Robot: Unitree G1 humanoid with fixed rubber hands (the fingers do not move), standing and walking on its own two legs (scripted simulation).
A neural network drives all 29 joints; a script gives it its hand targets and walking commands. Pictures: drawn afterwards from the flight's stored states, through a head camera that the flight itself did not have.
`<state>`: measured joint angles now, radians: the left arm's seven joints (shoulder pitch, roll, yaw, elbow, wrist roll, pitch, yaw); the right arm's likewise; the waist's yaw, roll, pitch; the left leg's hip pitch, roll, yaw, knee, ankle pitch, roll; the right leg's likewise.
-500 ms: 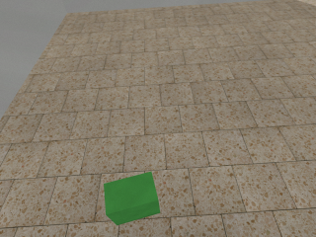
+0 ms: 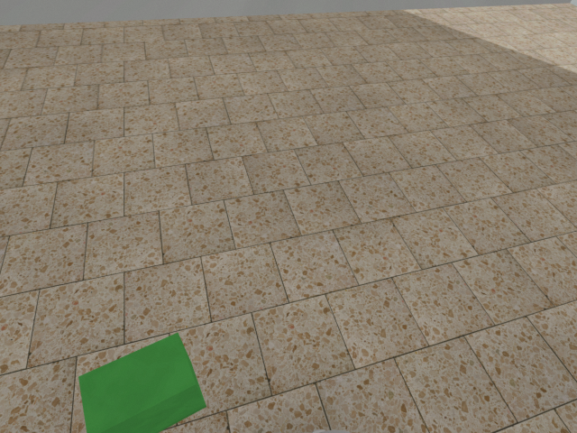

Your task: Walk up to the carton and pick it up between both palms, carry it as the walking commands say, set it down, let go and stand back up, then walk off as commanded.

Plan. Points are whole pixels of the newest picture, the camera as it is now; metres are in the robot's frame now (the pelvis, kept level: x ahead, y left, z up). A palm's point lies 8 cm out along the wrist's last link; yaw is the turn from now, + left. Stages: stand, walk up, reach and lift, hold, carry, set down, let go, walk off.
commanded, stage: walk off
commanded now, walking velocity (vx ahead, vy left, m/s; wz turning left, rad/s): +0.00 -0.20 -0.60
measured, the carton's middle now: (148, 393) +0.34 +0.38 -0.65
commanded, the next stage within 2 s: stand in 1.56 s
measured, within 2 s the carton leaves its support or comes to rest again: neither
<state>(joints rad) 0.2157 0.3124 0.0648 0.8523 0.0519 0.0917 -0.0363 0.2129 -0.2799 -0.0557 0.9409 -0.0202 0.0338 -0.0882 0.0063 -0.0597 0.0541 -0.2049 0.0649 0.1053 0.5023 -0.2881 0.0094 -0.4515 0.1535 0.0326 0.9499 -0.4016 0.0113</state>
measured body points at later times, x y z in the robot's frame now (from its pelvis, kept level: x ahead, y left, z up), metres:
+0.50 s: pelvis -0.01 -0.15 -0.01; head +0.03 -0.18 +0.44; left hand +0.18 +0.08 -0.12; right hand -0.01 -0.46 -0.15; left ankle +0.01 -0.02 -0.66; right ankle +0.00 -0.25 -0.74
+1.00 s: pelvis -0.04 -0.24 +0.00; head +0.00 -0.24 +0.45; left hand +0.21 -0.09 -0.13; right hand -0.18 -0.52 -0.11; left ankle +0.03 -0.10 -0.74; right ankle -0.13 -0.41 -0.68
